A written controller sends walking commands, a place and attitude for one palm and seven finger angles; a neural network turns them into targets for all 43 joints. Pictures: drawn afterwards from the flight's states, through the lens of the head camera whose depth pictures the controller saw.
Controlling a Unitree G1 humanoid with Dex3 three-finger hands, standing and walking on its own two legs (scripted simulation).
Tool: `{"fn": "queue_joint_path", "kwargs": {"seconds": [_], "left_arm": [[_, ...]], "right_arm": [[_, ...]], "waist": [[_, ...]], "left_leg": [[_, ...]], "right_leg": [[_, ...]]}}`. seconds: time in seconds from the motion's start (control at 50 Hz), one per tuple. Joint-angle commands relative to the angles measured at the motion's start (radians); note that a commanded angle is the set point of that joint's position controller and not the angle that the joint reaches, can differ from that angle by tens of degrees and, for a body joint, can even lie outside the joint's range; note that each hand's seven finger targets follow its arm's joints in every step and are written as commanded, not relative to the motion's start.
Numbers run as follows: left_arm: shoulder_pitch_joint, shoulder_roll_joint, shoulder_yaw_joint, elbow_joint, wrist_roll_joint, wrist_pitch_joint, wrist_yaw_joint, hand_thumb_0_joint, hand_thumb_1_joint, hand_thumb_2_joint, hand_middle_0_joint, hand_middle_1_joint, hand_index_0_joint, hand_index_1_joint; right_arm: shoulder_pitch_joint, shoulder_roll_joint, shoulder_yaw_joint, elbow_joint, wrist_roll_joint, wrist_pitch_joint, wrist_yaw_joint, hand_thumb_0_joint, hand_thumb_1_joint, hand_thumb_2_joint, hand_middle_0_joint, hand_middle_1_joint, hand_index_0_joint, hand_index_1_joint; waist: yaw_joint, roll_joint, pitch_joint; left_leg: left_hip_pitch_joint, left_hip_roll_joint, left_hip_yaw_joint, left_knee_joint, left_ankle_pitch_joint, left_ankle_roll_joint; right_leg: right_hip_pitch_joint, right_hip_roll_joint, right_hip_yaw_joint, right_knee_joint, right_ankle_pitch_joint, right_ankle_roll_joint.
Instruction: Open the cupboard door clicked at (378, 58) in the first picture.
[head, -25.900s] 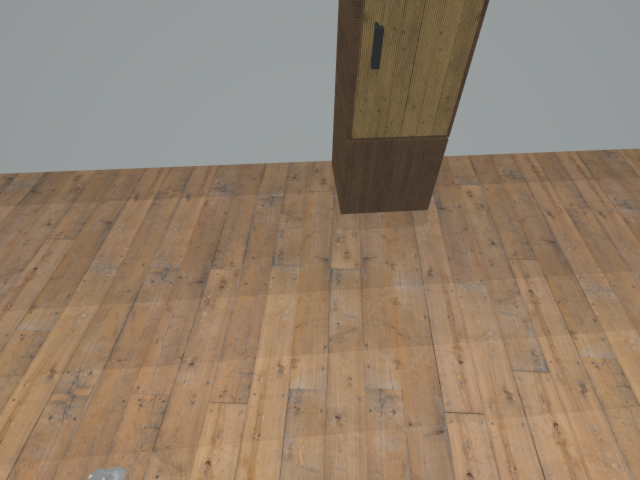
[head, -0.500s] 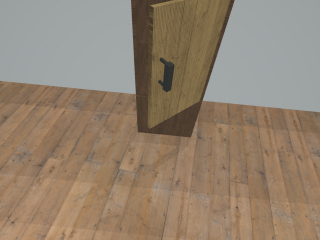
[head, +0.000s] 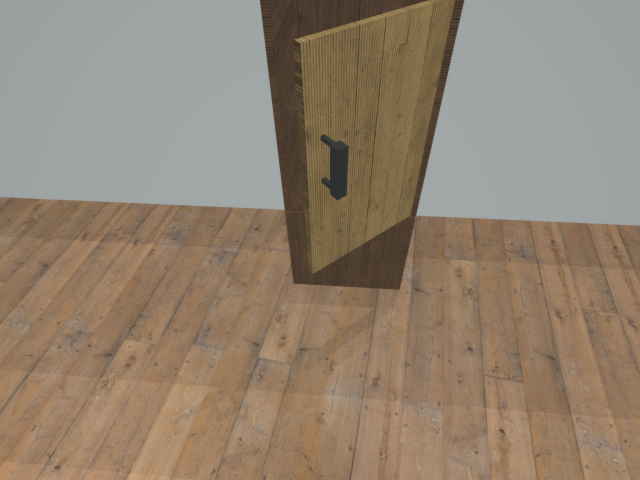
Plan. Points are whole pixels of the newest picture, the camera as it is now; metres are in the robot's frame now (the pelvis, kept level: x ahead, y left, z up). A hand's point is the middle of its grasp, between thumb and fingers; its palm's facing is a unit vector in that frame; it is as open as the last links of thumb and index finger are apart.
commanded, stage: let the arm hang, fingers relaxed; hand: left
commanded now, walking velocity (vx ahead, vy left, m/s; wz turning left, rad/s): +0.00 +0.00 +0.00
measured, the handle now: (332, 166) +0.69 +0.01 +0.00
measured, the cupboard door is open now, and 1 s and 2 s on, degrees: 42 42 42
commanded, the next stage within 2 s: look to check the result in 0.24 s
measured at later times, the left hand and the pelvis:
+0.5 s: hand out of the picture +0.05 +0.19 -0.17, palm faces -0.01 -0.96 -0.27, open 7.4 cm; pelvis +0.02 -0.02 +0.00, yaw +0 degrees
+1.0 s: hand out of the picture +0.08 +0.19 -0.16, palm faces -0.01 -0.96 -0.28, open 7.4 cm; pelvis +0.04 -0.02 +0.00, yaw -1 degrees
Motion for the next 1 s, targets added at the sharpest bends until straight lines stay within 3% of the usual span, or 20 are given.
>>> {"fn": "queue_joint_path", "kwargs": {"seconds": [0.0,0.28,0.48,0.6,0.78,0.94,0.98], "left_arm": [[0.040,0.137,0.026,-0.023,0.004,-0.010,0.009,0.000,0.900,0.900,-0.200,-0.300,-0.200,-0.300],[-0.023,0.169,0.033,-0.029,-0.001,-0.024,0.007,0.000,0.900,0.900,-0.200,-0.300,-0.200,-0.300],[-0.033,0.184,0.029,-0.020,-0.003,-0.025,0.009,0.000,0.900,0.900,-0.200,-0.300,-0.200,-0.300],[-0.041,0.190,0.027,-0.017,-0.004,-0.023,0.010,0.000,0.900,0.900,-0.200,-0.300,-0.200,-0.300],[-0.042,0.196,0.029,-0.020,-0.003,-0.025,0.011,0.000,0.900,0.900,-0.200,-0.300,-0.200,-0.300],[-0.047,0.201,0.031,-0.025,-0.003,-0.025,0.013,0.000,0.900,0.900,-0.200,-0.300,-0.200,-0.300],[-0.011,0.143,0.030,-0.025,-0.003,-0.008,0.018,0.000,0.900,0.900,-0.200,-0.300,-0.200,-0.300]], "right_arm": [[0.026,-0.135,-0.029,-0.029,0.002,-0.018,-0.005,0.000,-0.900,-0.900,0.200,0.300,0.200,0.300],[-0.029,-0.176,-0.024,-0.035,0.005,-0.028,-0.009,0.000,-0.900,-0.900,0.200,0.300,0.200,0.300],[-0.049,-0.200,-0.022,-0.033,0.008,-0.025,-0.011,0.000,-0.900,-0.900,0.200,0.300,0.200,0.300],[-0.064,-0.205,-0.021,-0.029,0.007,-0.025,-0.012,0.000,-0.900,-0.900,0.200,0.300,0.200,0.300],[-0.079,-0.215,-0.021,-0.037,0.009,-0.028,-0.013,0.000,-0.900,-0.900,0.200,0.300,0.200,0.300],[-0.081,-0.212,-0.023,-0.036,0.007,-0.028,-0.015,0.000,-0.900,-0.900,0.200,0.300,0.200,0.300],[-0.041,-0.142,-0.015,-0.034,0.007,-0.017,-0.019,0.000,-0.900,-0.900,0.200,0.300,0.200,0.300]], "waist": [[0.007,-0.042,0.068],[0.007,-0.028,0.021],[0.005,-0.056,-0.006],[0.003,-0.031,-0.008],[0.007,-0.049,-0.017],[0.006,-0.049,-0.022],[0.006,-0.056,-0.027]], "left_leg": [[0.060,0.112,-0.144,-0.086,-0.091,0.009],[0.120,0.119,-0.121,-0.053,0.068,0.000],[0.151,0.126,-0.112,-0.050,0.099,-0.002],[0.161,0.128,-0.113,-0.051,0.124,-0.003],[0.180,0.131,-0.110,-0.054,0.151,-0.001],[0.194,0.135,-0.094,-0.044,0.179,-0.005],[0.189,0.139,-0.058,0.001,0.178,-0.015]], "right_leg": [[-0.136,-0.107,0.106,-0.138,-0.021,-0.039],[-0.064,-0.122,0.119,-0.169,0.151,-0.035],[-0.033,-0.125,0.115,-0.180,0.219,-0.026],[-0.022,-0.128,0.117,-0.176,0.256,-0.025],[-0.010,-0.127,0.114,-0.179,0.291,-0.020],[-0.001,-0.131,0.123,-0.174,0.369,-0.016],[-0.013,-0.128,0.137,-0.141,0.432,-0.007]]}}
